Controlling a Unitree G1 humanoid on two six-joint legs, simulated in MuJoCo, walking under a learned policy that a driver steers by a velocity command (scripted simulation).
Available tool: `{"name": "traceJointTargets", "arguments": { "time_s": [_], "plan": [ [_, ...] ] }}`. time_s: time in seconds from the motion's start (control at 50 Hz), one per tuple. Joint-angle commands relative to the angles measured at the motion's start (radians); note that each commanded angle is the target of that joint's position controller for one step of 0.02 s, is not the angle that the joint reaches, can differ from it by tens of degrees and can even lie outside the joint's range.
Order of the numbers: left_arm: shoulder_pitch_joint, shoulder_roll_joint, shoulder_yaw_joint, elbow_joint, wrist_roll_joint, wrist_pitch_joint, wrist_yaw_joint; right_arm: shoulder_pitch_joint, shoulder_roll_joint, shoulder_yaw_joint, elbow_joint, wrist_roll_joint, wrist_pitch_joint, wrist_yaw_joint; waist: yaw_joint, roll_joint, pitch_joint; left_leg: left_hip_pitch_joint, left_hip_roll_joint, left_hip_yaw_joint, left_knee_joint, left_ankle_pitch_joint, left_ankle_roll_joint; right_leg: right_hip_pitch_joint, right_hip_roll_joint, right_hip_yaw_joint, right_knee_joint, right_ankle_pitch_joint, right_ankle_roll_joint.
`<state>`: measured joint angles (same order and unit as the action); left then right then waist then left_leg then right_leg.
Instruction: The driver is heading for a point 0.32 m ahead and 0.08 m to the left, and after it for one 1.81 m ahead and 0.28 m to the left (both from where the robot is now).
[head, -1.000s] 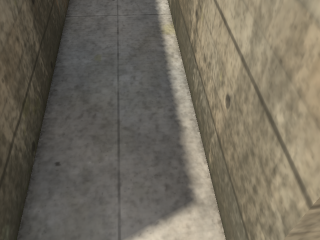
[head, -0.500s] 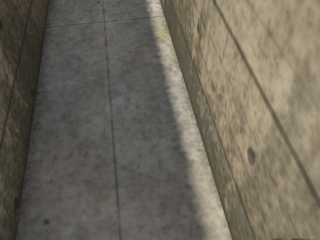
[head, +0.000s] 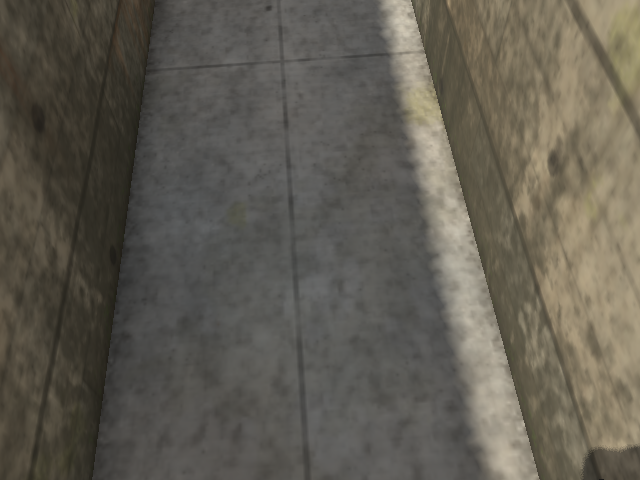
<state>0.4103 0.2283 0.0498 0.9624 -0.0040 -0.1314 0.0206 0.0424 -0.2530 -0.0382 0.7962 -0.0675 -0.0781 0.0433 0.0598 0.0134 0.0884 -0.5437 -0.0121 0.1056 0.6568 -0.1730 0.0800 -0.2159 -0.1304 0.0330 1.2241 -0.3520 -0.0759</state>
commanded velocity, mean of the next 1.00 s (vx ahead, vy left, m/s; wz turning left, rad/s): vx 0.33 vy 0.00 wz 0.00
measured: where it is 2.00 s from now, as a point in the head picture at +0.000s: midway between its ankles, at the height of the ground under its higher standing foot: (299, 412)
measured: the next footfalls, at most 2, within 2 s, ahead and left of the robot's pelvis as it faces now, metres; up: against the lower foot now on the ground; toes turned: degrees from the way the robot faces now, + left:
right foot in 0.34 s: +0.52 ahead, +0.01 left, +0.00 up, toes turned -1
left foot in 0.72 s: +0.59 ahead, +0.23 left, +0.00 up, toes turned -2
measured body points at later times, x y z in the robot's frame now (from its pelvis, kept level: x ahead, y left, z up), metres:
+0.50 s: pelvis +0.40 +0.06 +0.02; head +0.43 +0.06 +0.47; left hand +0.45 +0.32 -0.12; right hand +0.46 -0.19 -0.12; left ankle +0.31 +0.18 -0.63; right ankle +0.48 +0.01 -0.71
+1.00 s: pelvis +0.51 +0.14 +0.03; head +0.52 +0.17 +0.48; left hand +0.54 +0.39 -0.13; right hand +0.60 -0.11 -0.10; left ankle +0.55 +0.24 -0.71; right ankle +0.48 +0.01 -0.71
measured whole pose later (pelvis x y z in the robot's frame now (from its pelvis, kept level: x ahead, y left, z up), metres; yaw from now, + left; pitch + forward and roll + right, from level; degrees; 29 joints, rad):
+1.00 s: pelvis +0.51 +0.14 +0.03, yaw -1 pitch -2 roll -1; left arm 0.29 0.21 0.04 0.98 0.01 0.00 0.05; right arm 0.18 -0.20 -0.01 1.01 0.01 -0.07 -0.04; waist 0.02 -0.04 0.04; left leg -0.20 -0.03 0.00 0.43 -0.18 0.04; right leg -0.09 -0.01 0.00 0.39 -0.25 0.02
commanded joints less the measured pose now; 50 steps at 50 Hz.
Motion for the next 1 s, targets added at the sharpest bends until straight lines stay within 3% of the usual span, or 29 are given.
{"name": "traceJointTargets", "arguments": {
  "time_s": [0.02,0.06,0.1,0.14,0.16,0.24,0.3,0.34,0.36,0.38,0.4,0.42,0.44,0.48,0.5,0.54,0.56,0.58,0.62,0.64,0.7,0.72,0.74,0.76,0.78,0.82,0.88,0.98,1.0],
  "plan": [
    [-0.02,0.073,0.014,-0.093,0.012,-0.018,-0.011,0.297,-0.181,-0.069,0.055,0.017,-0.017,-0.023,-0.106,0.041,-0.206,0.574,0.277,-0.487,-0.397,-0.328,0.121,-0.499,0.0,0.035,0.143,0.157,-0.058],
    [-0.004,0.068,0.013,-0.079,0.035,0.028,-0.021,0.261,-0.113,-0.051,0.063,0.039,-0.041,-0.026,-0.039,0.049,-0.135,0.387,0.231,-0.385,-0.452,-0.198,0.115,-0.371,-0.008,0.039,0.007,0.146,-0.056],
    [-0.067,0.054,0.012,-0.103,0.035,0.069,-0.03,0.282,-0.097,-0.048,0.097,0.061,-0.063,-0.023,-0.016,0.072,-0.066,0.36,0.198,-0.319,-0.514,-0.102,0.117,-0.378,-0.013,0.023,-0.143,0.152,-0.032],
    [-0.178,0.045,0.002,-0.127,0.029,0.071,-0.03,0.307,-0.078,-0.037,0.115,0.072,-0.074,-0.031,-0.033,0.059,0.016,0.361,0.147,-0.184,-0.515,0.353,0.087,-0.386,0.02,-0.063,-0.324,0.22,0.002],
    [-0.222,0.033,-0.007,-0.147,0.026,0.069,-0.03,0.322,-0.088,-0.037,0.132,0.065,-0.072,-0.026,-0.028,0.036,0.029,0.341,0.107,-0.116,-0.493,0.549,0.059,-0.335,0.048,-0.097,-0.438,0.271,0.011],
    [-0.29,0.021,-0.028,-0.153,0.02,0.061,-0.024,0.392,-0.113,-0.031,0.177,0.101,-0.071,-0.025,-0.07,0.043,-0.018,0.401,0.101,-0.066,-0.442,0.798,0.034,-0.183,0.149,-0.177,-0.655,0.528,0.008],
    [-0.166,0.091,-0.015,-0.114,0.048,0.062,-0.001,0.366,-0.148,-0.029,0.186,0.096,-0.067,-0.043,-0.012,0.086,-0.091,0.485,0.118,-0.072,-0.275,1.02,0.008,-0.033,0.218,-0.169,-0.669,0.471,-0.029],
    [0.048,0.132,0.005,-0.04,0.082,0.052,0.011,0.322,-0.164,-0.026,0.188,0.109,-0.054,-0.063,0.095,0.08,-0.144,0.465,0.078,-0.06,0.045,0.916,-0.031,0.16,0.177,-0.125,-0.777,0.551,-0.056],
    [0.189,0.2,0.03,0.005,0.094,0.041,0.024,0.309,-0.127,-0.015,0.158,0.123,-0.045,-0.072,0.134,-0.032,-0.197,0.31,-0.044,-0.028,0.429,0.406,-0.03,0.319,-0.028,0.057,-0.759,0.972,-0.112],
    [0.19,0.251,0.039,0.008,0.066,0.049,0.013,0.588,-0.01,-0.001,0.186,0.145,-0.029,-0.068,-0.007,-0.253,-0.441,0.066,-0.159,-0.159,0.82,-0.465,-0.066,0.622,-0.325,0.463,-0.687,1.331,-0.335],
    [0.119,0.175,0.026,-0.04,0.015,0.053,0.003,0.557,-0.09,-0.01,0.213,0.096,-0.025,-0.07,0.006,-0.078,-0.459,0.027,-0.109,-0.284,0.817,-0.388,-0.034,0.54,-0.275,0.459,-0.745,1.144,-0.348],
    [0.005,0.123,0.008,-0.062,0.012,0.055,0.011,0.439,-0.08,-0.005,0.172,0.076,-0.027,-0.065,-0.013,-0.058,-0.299,-0.03,-0.06,-0.262,0.763,-0.342,-0.035,0.388,-0.224,0.371,-0.816,0.929,-0.335],
    [-0.056,0.068,-0.009,-0.077,0.021,0.057,0.018,0.376,-0.068,-0.001,0.157,0.057,-0.022,-0.061,-0.039,0.023,-0.203,-0.022,-0.024,-0.254,0.657,-0.296,-0.028,0.244,-0.187,0.312,-0.876,0.781,-0.289],
    [-0.043,0.039,-0.031,-0.059,0.027,0.047,0.032,0.324,-0.053,0.003,0.157,0.037,0.019,-0.059,-0.06,0.06,-0.129,0.1,0.004,-0.245,0.478,-0.236,-0.05,0.052,-0.154,0.209,-0.931,0.916,-0.232],
    [-0.051,0.043,-0.04,-0.055,0.045,0.049,0.029,0.327,-0.033,0.01,0.167,0.045,0.034,-0.063,-0.074,0.03,-0.124,0.168,0.009,-0.229,0.381,-0.227,-0.068,-0.004,-0.132,0.155,-0.942,1.002,-0.231],
    [-0.056,0.085,-0.036,-0.042,0.044,0.045,0.022,0.322,0.017,0.034,0.178,0.062,0.04,-0.057,-0.091,-0.057,-0.148,0.257,-0.001,-0.18,0.159,-0.169,-0.072,-0.034,-0.068,0.048,-0.93,1.089,-0.177],
    [-0.056,0.106,-0.03,-0.043,0.037,0.047,0.016,0.309,0.015,0.039,0.187,0.061,0.04,-0.052,-0.078,-0.104,-0.167,0.272,-0.009,-0.149,0.102,-0.101,-0.064,-0.022,-0.044,0.021,-0.926,1.059,-0.156],
    [-0.039,0.116,-0.025,-0.038,0.039,0.052,0.011,0.292,0.01,0.043,0.19,0.066,0.043,-0.045,-0.068,-0.141,-0.195,0.291,-0.01,-0.135,0.071,-0.038,-0.059,-0.007,-0.029,0.004,-0.925,0.981,-0.144],
    [-0.024,0.115,-0.02,-0.03,0.028,0.046,0.012,0.222,-0.015,0.04,0.174,0.071,0.047,-0.055,-0.058,-0.15,-0.161,0.317,0.001,-0.122,0.034,0.048,-0.069,-0.059,-0.009,0.008,-0.948,0.725,-0.122],
    [-0.041,0.118,-0.012,-0.032,0.027,0.048,0.012,0.2,-0.018,0.038,0.17,0.061,0.049,-0.059,-0.063,-0.151,-0.128,0.321,0.01,-0.117,0.012,0.066,-0.069,-0.093,-0.015,0.016,-0.953,0.605,-0.113],
    [-0.076,0.112,-0.01,-0.044,0.005,0.059,0.019,0.148,-0.03,0.032,0.167,0.041,0.041,-0.072,-0.078,-0.094,-0.08,0.4,0.019,-0.105,-0.114,0.127,-0.063,-0.158,-0.025,0.062,-0.911,0.314,-0.084],
    [-0.08,0.092,-0.013,-0.05,0.014,0.064,0.025,0.154,-0.048,0.028,0.164,0.034,0.034,-0.083,-0.084,-0.079,-0.081,0.439,0.032,-0.124,-0.173,0.111,-0.055,-0.161,-0.006,0.067,-0.872,0.232,-0.064],
    [-0.059,0.065,-0.02,-0.049,0.021,0.067,0.03,0.184,-0.065,0.025,0.171,0.026,0.025,-0.089,-0.092,-0.045,-0.08,0.477,0.095,-0.191,-0.238,0.143,-0.044,-0.171,0.019,0.061,-0.813,0.173,-0.032],
    [0.044,0.023,-0.021,-0.045,0.022,0.066,0.032,0.175,-0.128,0.011,0.173,0.022,0.02,-0.089,-0.028,0.072,-0.089,0.468,0.227,-0.331,-0.282,0.25,-0.01,-0.15,0.099,-0.006,-0.739,0.065,-0.003],
    [0.093,-0.016,-0.024,-0.013,0.016,0.095,0.041,0.139,-0.119,0.009,0.174,0.068,0.029,-0.095,-0.005,0.136,-0.088,0.325,0.266,-0.38,-0.341,0.102,0.057,-0.017,0.131,-0.039,-0.741,-0.021,0.017],
    [0.048,0.038,-0.007,-0.009,0.021,0.129,0.049,0.076,-0.067,0.018,0.152,0.081,0.035,-0.088,-0.005,0.103,-0.016,0.198,0.199,-0.372,-0.397,-0.127,0.043,0.077,0.129,-0.028,-0.768,0.045,0.021],
    [0.002,0.042,0.002,-0.013,0.017,0.132,0.027,0.123,-0.076,0.011,0.165,0.073,0.005,-0.09,-0.021,0.071,-0.044,0.271,0.159,-0.308,-0.365,0.058,-0.028,0.116,0.084,0.006,-0.825,0.174,0.03],
    [-0.033,0.042,0.011,0.01,0.014,0.133,0.031,0.154,-0.075,0.001,0.185,0.078,0.001,-0.091,-0.035,0.053,-0.075,0.372,0.144,-0.281,-0.335,0.22,-0.033,0.137,0.062,0.011,-0.871,0.193,0.053],
    [-0.052,0.057,0.017,0.018,0.024,0.141,0.03,0.155,-0.084,-0.002,0.199,0.08,0.003,-0.093,-0.039,0.048,-0.072,0.371,0.144,-0.285,-0.342,0.258,-0.033,0.138,0.07,0.007,-0.868,0.206,0.054]
  ]
}}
